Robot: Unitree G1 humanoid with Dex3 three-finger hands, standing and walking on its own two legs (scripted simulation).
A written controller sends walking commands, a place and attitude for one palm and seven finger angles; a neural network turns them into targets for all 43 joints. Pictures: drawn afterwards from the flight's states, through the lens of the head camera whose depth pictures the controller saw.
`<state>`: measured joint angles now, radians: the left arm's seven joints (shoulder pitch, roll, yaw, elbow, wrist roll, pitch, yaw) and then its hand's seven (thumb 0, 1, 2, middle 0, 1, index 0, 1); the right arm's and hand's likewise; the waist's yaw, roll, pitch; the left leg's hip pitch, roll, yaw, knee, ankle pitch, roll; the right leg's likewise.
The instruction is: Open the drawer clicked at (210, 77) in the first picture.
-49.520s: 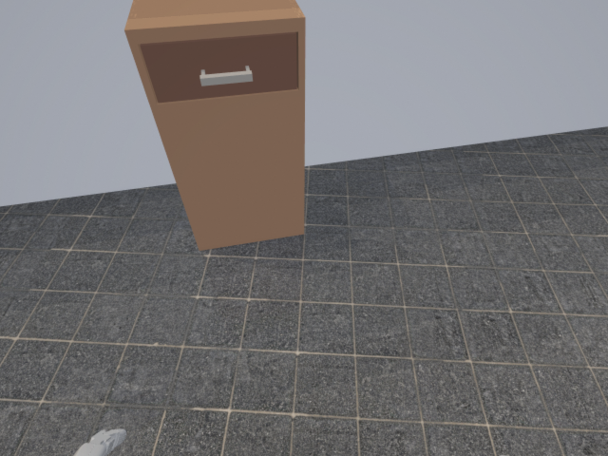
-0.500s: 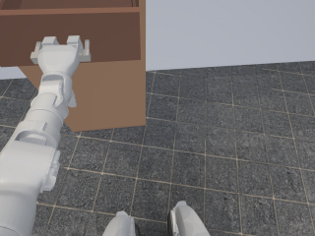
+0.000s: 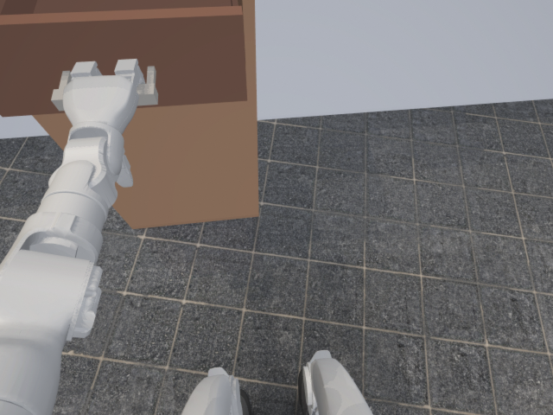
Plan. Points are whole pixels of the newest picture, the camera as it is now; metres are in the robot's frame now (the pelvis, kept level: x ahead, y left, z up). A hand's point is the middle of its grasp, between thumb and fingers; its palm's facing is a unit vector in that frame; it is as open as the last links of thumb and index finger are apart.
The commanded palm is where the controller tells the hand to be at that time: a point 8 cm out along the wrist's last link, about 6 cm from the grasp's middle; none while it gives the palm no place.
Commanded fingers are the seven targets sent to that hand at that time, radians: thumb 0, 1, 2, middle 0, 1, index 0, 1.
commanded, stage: lift the fingers back up to retry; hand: left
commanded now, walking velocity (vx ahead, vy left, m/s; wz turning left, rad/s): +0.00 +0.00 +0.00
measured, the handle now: (108, 86) +0.59 +0.21 +0.07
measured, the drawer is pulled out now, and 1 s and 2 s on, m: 0.09 0.09 0.10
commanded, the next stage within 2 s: re-aim the fingers above the handle in 0.64 s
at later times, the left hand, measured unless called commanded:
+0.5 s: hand (115, 124) +0.53 +0.20 +0.06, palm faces -0.05 -0.07 -1.00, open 13.9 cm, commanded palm +0.51 +0.20 +0.12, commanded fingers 0.00 -0.50 0.30 -0.30 -1.20 -0.30 -1.20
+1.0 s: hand (111, 129) +0.52 +0.20 +0.06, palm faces -0.06 -0.07 -1.00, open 14.0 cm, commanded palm +0.50 +0.20 +0.12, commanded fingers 0.00 -0.50 0.30 -0.30 -1.20 -0.30 -1.20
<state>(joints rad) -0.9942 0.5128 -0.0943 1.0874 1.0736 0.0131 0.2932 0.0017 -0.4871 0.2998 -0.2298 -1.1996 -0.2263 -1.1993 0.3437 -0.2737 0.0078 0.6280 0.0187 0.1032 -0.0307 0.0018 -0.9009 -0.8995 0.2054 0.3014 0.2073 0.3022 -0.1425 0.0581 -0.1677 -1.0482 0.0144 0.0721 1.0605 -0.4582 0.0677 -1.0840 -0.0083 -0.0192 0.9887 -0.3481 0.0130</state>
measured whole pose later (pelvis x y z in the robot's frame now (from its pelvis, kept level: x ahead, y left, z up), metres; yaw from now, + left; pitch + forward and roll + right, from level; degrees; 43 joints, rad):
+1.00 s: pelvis +0.07 -0.01 +0.05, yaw +1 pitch +19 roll -1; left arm -0.70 0.41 -0.05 0.92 1.07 -0.08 0.33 0.00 -0.49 0.30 -0.30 -1.19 -0.29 -1.18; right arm 0.29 -0.25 -0.06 0.69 -0.02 0.15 0.02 0.00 -0.90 -0.90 0.20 0.30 0.21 0.30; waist -0.06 0.06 -0.12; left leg -0.66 0.01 0.06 0.74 -0.42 0.04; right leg -0.70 0.00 -0.03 0.69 -0.33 0.00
